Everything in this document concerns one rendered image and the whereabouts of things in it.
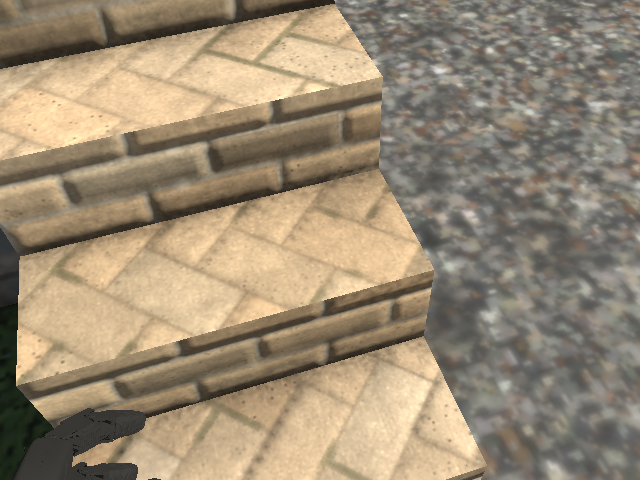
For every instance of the left robot hand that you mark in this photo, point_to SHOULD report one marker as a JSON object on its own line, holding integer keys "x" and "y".
{"x": 51, "y": 457}

